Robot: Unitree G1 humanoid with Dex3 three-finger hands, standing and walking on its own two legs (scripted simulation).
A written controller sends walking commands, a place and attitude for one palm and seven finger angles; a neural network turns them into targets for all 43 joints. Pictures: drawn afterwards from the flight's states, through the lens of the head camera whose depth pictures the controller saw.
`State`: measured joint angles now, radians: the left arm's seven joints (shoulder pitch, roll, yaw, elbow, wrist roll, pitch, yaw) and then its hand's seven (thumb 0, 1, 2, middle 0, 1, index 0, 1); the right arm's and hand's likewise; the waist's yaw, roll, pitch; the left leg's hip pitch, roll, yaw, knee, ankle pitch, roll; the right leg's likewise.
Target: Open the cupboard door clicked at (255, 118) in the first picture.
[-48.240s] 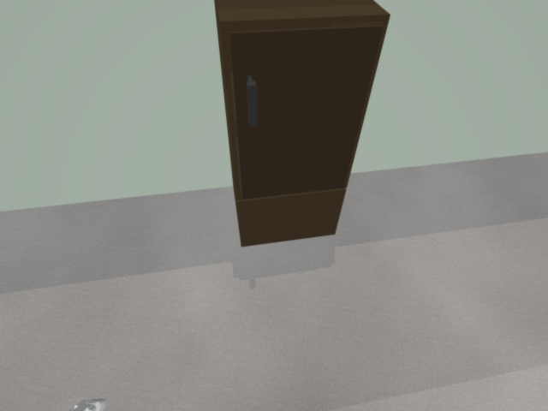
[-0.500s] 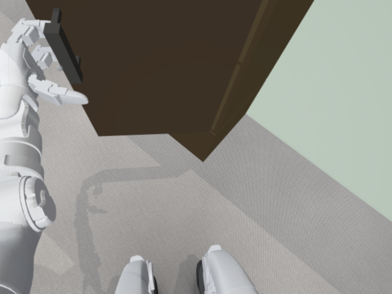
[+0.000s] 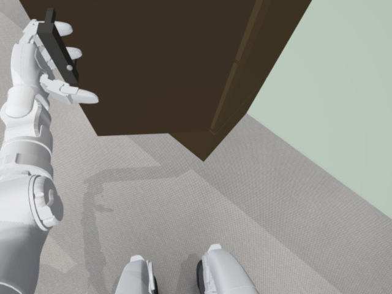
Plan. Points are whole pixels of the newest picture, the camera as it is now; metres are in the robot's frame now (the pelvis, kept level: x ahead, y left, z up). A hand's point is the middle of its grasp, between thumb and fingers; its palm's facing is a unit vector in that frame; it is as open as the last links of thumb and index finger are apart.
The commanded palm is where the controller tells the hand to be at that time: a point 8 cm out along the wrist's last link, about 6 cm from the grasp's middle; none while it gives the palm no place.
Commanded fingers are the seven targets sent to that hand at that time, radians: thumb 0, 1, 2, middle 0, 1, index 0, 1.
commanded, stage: slide the fingers in behind the handle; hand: left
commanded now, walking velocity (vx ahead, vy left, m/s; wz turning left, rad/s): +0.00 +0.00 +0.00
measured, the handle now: (62, 48) +0.58 +0.20 +0.07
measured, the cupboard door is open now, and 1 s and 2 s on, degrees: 45 44 78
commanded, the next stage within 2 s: close the thumb around the handle in 0.20 s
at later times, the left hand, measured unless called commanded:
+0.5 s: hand (66, 68) +0.53 +0.19 +0.08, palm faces -0.01 -1.00 +0.00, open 12.9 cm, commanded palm +0.51 +0.23 +0.07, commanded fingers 0.00 0.12 0.56 -0.34 -1.27 -0.34 -1.27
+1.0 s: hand (68, 69) +0.53 +0.19 +0.07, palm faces -0.02 -1.00 +0.01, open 6.2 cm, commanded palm +0.51 +0.23 +0.07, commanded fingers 0.00 0.90 0.90 -0.40 -1.35 -0.40 -1.35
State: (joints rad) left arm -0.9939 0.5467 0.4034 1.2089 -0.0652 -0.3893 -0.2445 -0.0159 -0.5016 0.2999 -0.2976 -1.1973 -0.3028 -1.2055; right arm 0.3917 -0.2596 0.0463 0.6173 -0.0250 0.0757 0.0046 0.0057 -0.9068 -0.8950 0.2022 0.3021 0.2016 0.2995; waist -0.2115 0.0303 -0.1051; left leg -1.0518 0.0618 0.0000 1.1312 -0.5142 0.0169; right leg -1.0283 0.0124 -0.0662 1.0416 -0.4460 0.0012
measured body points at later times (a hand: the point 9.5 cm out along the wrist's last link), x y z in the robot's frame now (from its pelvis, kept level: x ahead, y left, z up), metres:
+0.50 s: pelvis +0.00 +0.00 +0.00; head +0.15 +0.03 +0.43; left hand +0.52 +0.24 +0.08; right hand -0.01 -0.26 -0.10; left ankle +0.00 +0.10 -0.65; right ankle +0.02 -0.13 -0.65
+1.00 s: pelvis +0.00 +0.01 +0.00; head +0.15 +0.04 +0.42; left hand +0.53 +0.24 +0.08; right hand -0.01 -0.25 -0.10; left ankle +0.00 +0.10 -0.65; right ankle +0.02 -0.13 -0.65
